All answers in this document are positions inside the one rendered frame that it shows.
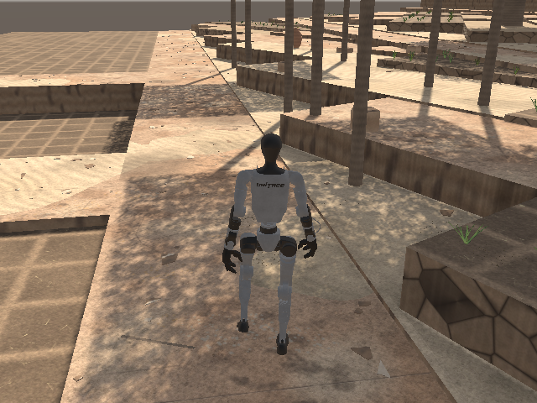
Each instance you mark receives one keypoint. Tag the robot right hand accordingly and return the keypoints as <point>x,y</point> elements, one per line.
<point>310,245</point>

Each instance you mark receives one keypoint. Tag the robot left upper arm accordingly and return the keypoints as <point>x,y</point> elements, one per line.
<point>240,193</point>

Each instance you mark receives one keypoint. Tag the robot left hand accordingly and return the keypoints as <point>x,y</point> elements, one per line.
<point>226,255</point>

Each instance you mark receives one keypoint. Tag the right robot forearm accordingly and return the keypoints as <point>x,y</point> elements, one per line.
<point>308,227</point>

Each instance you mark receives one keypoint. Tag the robot right upper arm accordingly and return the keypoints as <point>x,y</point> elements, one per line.
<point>296,179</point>

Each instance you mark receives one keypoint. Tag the left robot forearm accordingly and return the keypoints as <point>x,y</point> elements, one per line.
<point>232,231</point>

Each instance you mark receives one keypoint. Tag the right robot shin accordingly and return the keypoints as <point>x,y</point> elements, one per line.
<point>284,314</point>

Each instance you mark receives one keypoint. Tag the right robot foot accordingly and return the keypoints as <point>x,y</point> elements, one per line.
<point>282,347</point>

